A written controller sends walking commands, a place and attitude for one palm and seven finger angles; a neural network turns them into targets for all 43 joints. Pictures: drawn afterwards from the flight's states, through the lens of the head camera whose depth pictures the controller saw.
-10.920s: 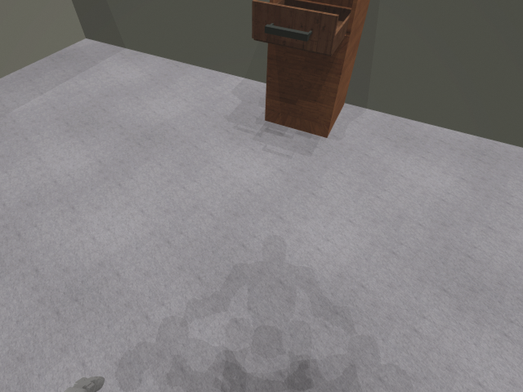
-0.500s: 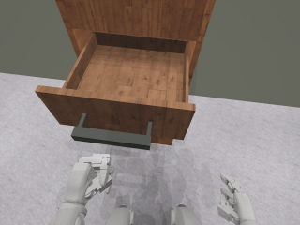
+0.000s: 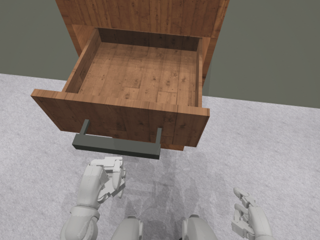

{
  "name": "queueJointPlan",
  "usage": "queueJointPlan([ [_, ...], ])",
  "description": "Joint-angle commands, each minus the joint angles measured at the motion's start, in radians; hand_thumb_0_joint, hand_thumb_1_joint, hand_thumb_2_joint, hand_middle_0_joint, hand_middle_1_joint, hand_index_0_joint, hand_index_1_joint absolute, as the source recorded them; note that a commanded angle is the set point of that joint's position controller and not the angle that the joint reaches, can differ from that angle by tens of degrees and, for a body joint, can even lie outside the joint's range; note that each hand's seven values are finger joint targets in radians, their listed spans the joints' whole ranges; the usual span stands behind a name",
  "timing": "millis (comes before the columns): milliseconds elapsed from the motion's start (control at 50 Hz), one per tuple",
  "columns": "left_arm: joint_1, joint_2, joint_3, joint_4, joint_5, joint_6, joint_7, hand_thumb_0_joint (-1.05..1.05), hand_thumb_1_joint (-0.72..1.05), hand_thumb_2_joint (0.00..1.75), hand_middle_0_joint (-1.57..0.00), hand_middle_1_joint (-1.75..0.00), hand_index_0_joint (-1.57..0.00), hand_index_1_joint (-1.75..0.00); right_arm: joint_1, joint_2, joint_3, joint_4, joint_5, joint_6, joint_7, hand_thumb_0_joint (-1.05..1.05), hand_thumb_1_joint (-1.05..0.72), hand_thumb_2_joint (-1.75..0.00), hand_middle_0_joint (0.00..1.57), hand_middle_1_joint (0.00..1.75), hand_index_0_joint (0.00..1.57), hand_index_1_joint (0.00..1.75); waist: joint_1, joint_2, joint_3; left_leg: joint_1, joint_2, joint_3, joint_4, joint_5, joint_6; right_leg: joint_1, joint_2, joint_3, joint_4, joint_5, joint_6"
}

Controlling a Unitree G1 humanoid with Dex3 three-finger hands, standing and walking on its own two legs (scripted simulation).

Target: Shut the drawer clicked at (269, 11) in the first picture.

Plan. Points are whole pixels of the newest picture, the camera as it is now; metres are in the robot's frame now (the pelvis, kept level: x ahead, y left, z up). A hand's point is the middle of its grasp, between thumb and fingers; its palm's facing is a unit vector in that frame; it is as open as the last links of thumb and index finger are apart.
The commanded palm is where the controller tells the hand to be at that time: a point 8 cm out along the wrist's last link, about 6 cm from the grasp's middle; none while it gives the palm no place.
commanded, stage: bring the fist close to the handle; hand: left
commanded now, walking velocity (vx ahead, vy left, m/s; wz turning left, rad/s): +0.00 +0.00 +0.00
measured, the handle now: (120, 137) +0.35 +0.11 +0.04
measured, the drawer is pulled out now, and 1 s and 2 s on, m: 0.26 0.20 0.07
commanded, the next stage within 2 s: push the drawer shut in 0.02 s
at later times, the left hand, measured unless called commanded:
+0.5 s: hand (128, 172) +0.27 +0.08 +0.04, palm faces -0.15 -0.99 -0.03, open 3.2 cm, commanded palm +0.27 +0.14 +0.04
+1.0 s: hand (133, 148) +0.33 +0.08 +0.04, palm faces -0.15 -0.99 -0.04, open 3.2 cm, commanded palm +0.33 +0.13 +0.04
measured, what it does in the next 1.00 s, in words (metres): stands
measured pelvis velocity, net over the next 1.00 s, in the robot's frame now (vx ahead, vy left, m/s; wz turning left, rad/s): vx -0.02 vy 0.00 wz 0.01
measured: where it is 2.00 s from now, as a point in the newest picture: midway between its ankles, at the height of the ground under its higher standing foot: outside the picture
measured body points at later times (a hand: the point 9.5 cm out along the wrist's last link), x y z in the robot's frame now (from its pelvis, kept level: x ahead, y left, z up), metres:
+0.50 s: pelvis +0.00 -0.01 +0.00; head +0.09 -0.01 +0.44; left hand +0.27 +0.14 +0.04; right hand +0.17 -0.24 -0.09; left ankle -0.01 +0.11 -0.64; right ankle +0.02 -0.12 -0.64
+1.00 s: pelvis -0.02 +0.00 +0.00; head +0.08 +0.00 +0.44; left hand +0.33 +0.13 +0.04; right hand +0.13 -0.25 -0.10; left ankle -0.01 +0.11 -0.64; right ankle +0.02 -0.12 -0.64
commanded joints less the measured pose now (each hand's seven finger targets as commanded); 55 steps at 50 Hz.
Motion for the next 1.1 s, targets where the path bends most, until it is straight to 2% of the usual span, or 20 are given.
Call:
queueJointPlan([
  [0,-0.041,0.022,0.006,-0.233,-0.006,-0.087,0.003,0.00,0.90,0.90,-1.40,-1.60,-1.40,-1.60,-0.030,-0.118,-0.055,-0.161,0.003,-0.054,-0.004,0.00,-0.90,-0.90,0.20,0.30,0.20,0.30,-0.007,0.001,-0.277,0.164,-0.012,-0.027,-0.169,0.358,0.001,0.227,0.015,0.033,-0.140,0.293,-0.019],
  [120,-0.034,0.021,-0.003,-0.226,0.001,-0.077,0.010,0.00,0.90,0.90,-1.40,-1.60,-1.40,-1.60,-0.024,-0.119,-0.057,-0.164,0.004,-0.049,-0.005,0.00,-0.90,-0.90,0.20,0.30,0.20,0.30,-0.015,-0.028,-0.262,0.154,-0.012,-0.028,-0.166,0.351,0.002,0.227,0.014,0.033,-0.145,0.297,-0.016],
  [160,-0.114,0.042,0.011,-0.212,0.011,-0.077,0.020,0.00,0.90,0.90,-1.40,-1.60,-1.40,-1.60,-0.023,-0.123,-0.054,-0.153,0.001,-0.046,-0.010,0.00,-0.90,-0.90,0.20,0.30,0.20,0.30,-0.030,-0.041,-0.248,0.132,-0.012,-0.029,-0.153,0.327,0.005,0.216,0.014,0.038,-0.144,0.280,-0.015],
  [200,-0.115,0.035,0.019,-0.191,0.007,-0.079,0.022,0.00,0.90,0.90,-1.40,-1.60,-1.40,-1.60,-0.028,-0.119,-0.055,-0.152,0.001,-0.048,-0.010,0.00,-0.90,-0.90,0.20,0.30,0.20,0.30,-0.018,-0.038,-0.260,0.127,-0.016,-0.022,-0.152,0.310,0.005,0.225,0.014,0.044,-0.149,0.265,-0.015],
  [280,-0.188,0.038,0.031,-0.163,0.001,-0.073,0.020,0.00,0.90,0.90,-1.40,-1.60,-1.40,-1.60,-0.023,-0.123,-0.053,-0.137,0.001,-0.046,-0.012,0.00,-0.90,-0.90,0.20,0.30,0.20,0.30,-0.021,-0.039,-0.297,0.137,-0.017,-0.019,-0.148,0.339,0.007,0.248,0.013,0.048,-0.148,0.305,-0.014],
  [300,-0.187,0.031,0.026,-0.162,-0.001,-0.068,0.015,0.00,0.90,0.90,-1.40,-1.60,-1.40,-1.60,-0.026,-0.122,-0.054,-0.138,0.003,-0.045,-0.011,0.00,-0.90,-0.90,0.20,0.30,0.20,0.30,-0.014,-0.017,-0.305,0.150,-0.017,-0.019,-0.154,0.353,0.005,0.252,0.011,0.047,-0.146,0.318,-0.015],
  [320,-0.208,0.015,0.005,-0.160,-0.005,-0.062,0.011,0.00,0.90,0.90,-1.40,-1.60,-1.40,-1.60,-0.025,-0.122,-0.052,-0.136,0.004,-0.043,-0.009,0.00,-0.90,-0.90,0.20,0.30,0.20,0.30,-0.020,-0.003,-0.302,0.159,-0.017,-0.020,-0.158,0.361,0.005,0.251,0.010,0.045,-0.151,0.324,-0.016],
  [380,-0.285,0.035,0.031,-0.125,-0.015,-0.052,0.009,0.00,0.90,0.90,-1.40,-1.60,-1.40,-1.60,-0.022,-0.129,-0.052,-0.120,0.006,-0.039,-0.014,0.00,-0.90,-0.90,0.20,0.30,0.20,0.30,-0.040,-0.048,-0.280,0.138,-0.014,-0.021,-0.155,0.328,0.009,0.249,0.012,0.048,-0.167,0.302,-0.009],
  [420,-0.299,0.035,0.034,-0.110,-0.017,-0.056,0.009,0.00,0.90,0.90,-1.40,-1.60,-1.40,-1.60,-0.027,-0.129,-0.051,-0.114,0.006,-0.040,-0.016,0.00,-0.90,-0.90,0.20,0.30,0.20,0.30,-0.032,-0.030,-0.280,0.139,-0.016,-0.021,-0.160,0.315,0.008,0.245,0.010,0.049,-0.170,0.279,-0.012],
  [460,-0.362,0.034,0.028,-0.097,-0.020,-0.060,0.010,0.00,0.90,0.90,-1.40,-1.60,-1.40,-1.60,-0.027,-0.131,-0.051,-0.101,0.006,-0.044,-0.017,0.00,-0.90,-0.90,0.20,0.30,0.20,0.30,-0.049,-0.043,-0.275,0.135,-0.014,-0.023,-0.155,0.304,0.012,0.234,0.010,0.051,-0.176,0.266,-0.010],
  [560,-0.472,0.066,0.065,-0.030,-0.024,-0.069,0.014,0.00,0.90,0.90,-1.40,-1.60,-1.40,-1.60,-0.030,-0.139,-0.050,-0.072,0.006,-0.045,-0.020,0.00,-0.90,-0.90,0.20,0.30,0.20,0.30,-0.047,-0.043,-0.278,0.122,-0.016,-0.024,-0.164,0.271,0.013,0.234,0.009,0.057,-0.187,0.217,-0.011],
  [620,-0.530,0.048,0.055,-0.007,-0.029,-0.070,0.010,0.00,0.90,0.90,-1.40,-1.60,-1.40,-1.60,-0.032,-0.138,-0.050,-0.059,0.006,-0.043,-0.018,0.00,-0.90,-0.90,0.20,0.30,0.20,0.30,-0.042,0.004,-0.303,0.147,-0.019,-0.024,-0.176,0.280,0.010,0.238,0.007,0.055,-0.187,0.225,-0.014],
  [660,-0.562,0.062,0.071,0.035,-0.031,-0.064,0.013,0.00,0.90,0.90,-1.40,-1.60,-1.40,-1.60,-0.028,-0.143,-0.051,-0.049,0.007,-0.038,-0.017,0.00,-0.90,-0.90,0.20,0.30,0.20,0.30,-0.050,-0.025,-0.304,0.145,-0.015,-0.026,-0.178,0.283,0.013,0.233,0.009,0.053,-0.189,0.224,-0.011],
  [720,-0.631,0.038,0.053,0.074,-0.034,-0.066,0.013,0.00,0.90,0.90,-1.40,-1.60,-1.40,-1.60,-0.031,-0.144,-0.051,-0.040,0.008,-0.034,-0.014,0.00,-0.90,-0.90,0.20,0.30,0.20,0.30,-0.056,-0.015,-0.294,0.156,-0.016,-0.029,-0.193,0.251,0.011,0.218,0.008,0.052,-0.202,0.190,-0.010],
  [760,-0.666,0.067,0.080,0.109,-0.032,-0.068,0.018,0.00,0.90,0.90,-1.40,-1.60,-1.40,-1.60,-0.028,-0.149,-0.050,-0.031,0.008,-0.031,-0.014,0.00,-0.90,-0.90,0.20,0.30,0.20,0.30,-0.054,-0.038,-0.297,0.142,-0.015,-0.029,-0.197,0.240,0.012,0.230,0.010,0.055,-0.205,0.175,-0.011],
  [780,-0.699,0.050,0.070,0.117,-0.033,-0.071,0.020,0.00,0.90,0.90,-1.40,-1.60,-1.40,-1.60,-0.026,-0.147,-0.051,-0.028,0.008,-0.030,-0.014,0.00,-0.90,-0.90,0.20,0.30,0.20,0.30,-0.061,-0.024,-0.298,0.156,-0.015,-0.031,-0.200,0.244,0.012,0.218,0.010,0.054,-0.206,0.181,-0.010],
  [840,-0.717,0.039,0.071,0.148,-0.032,-0.079,0.028,0.00,0.90,0.90,-1.40,-1.60,-1.40,-1.60,-0.021,-0.146,-0.053,-0.023,0.006,-0.026,-0.007,0.00,-0.90,-0.90,0.20,0.30,0.20,0.30,-0.048,-0.005,-0.325,0.177,-0.017,-0.030,-0.210,0.253,0.008,0.227,0.009,0.051,-0.203,0.188,-0.014],
  [880,-0.778,0.039,0.073,0.192,-0.027,-0.083,0.034,0.00,0.90,0.90,-1.40,-1.60,-1.40,-1.60,-0.015,-0.149,-0.052,-0.012,0.005,-0.020,-0.007,0.00,-0.90,-0.90,0.20,0.30,0.20,0.30,-0.065,-0.035,-0.307,0.163,-0.015,-0.032,-0.211,0.240,0.010,0.216,0.011,0.050,-0.206,0.177,-0.011],
  [1020,-0.876,0.054,0.106,0.279,-0.017,-0.111,0.049,0.00,0.90,0.90,-1.40,-1.60,-1.40,-1.60,0.007,-0.154,-0.060,0.011,0.001,-0.003,-0.001,0.00,-0.90,-0.90,0.20,0.30,0.20,0.30,-0.062,-0.017,-0.335,0.189,-0.014,-0.032,-0.216,0.269,0.006,0.209,0.013,0.049,-0.197,0.206,-0.014],
  [1080,-0.964,0.037,0.093,0.334,-0.010,-0.117,0.054,0.00,0.90,0.90,-1.40,-1.60,-1.40,-1.60,0.018,-0.156,-0.060,0.026,0.000,0.005,-0.002,0.00,-0.90,-0.90,0.20,0.30,0.20,0.30,-0.082,-0.012,-0.313,0.191,-0.012,-0.039,-0.218,0.258,0.006,0.175,0.015,0.043,-0.194,0.195,-0.013],
])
